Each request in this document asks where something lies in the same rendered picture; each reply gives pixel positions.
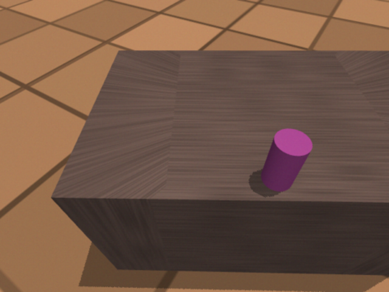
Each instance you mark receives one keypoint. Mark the can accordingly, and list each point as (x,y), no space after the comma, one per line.
(288,152)

